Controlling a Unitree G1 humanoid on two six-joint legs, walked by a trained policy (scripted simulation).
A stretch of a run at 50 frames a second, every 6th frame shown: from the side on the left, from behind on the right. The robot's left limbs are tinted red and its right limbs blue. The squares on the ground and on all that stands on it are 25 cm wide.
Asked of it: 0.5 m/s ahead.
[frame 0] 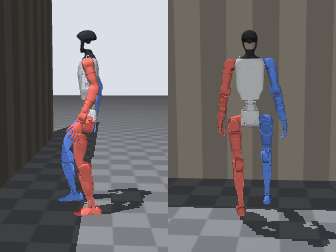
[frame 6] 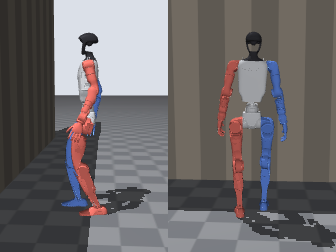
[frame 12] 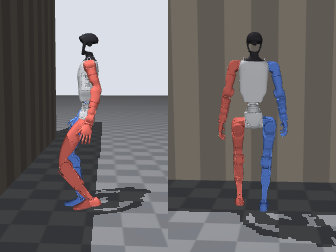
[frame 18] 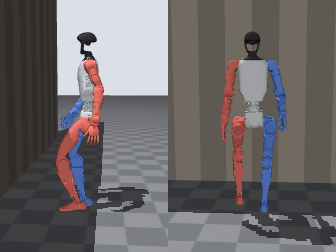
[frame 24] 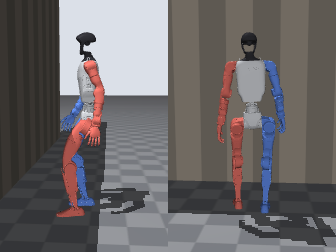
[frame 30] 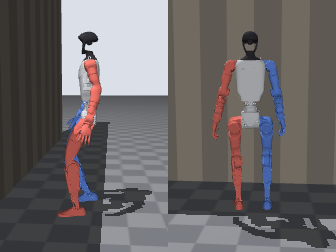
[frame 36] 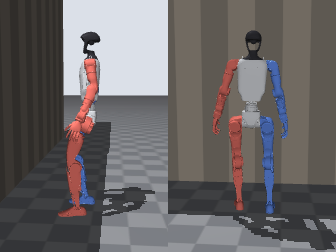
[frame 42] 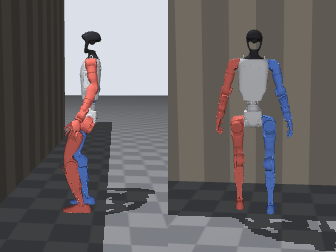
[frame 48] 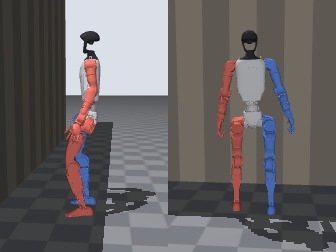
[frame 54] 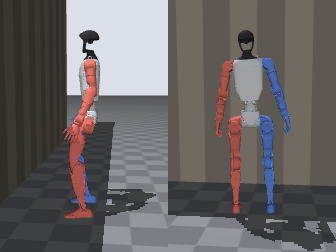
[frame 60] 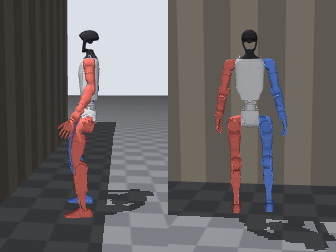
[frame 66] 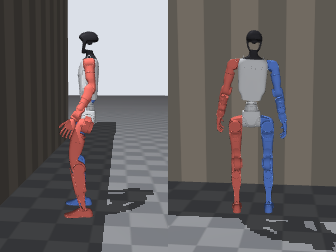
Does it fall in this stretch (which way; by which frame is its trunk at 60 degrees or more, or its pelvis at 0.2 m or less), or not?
no
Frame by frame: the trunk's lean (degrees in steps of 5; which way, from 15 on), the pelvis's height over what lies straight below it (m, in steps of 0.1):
0: 0, 0.8
6: 0, 0.8
12: 0, 0.8
18: 0, 0.8
24: 5, 0.8
30: 0, 0.8
36: 0, 0.8
42: 0, 0.8
48: 0, 0.8
54: 5, 0.8
60: 0, 0.8
66: 5, 0.8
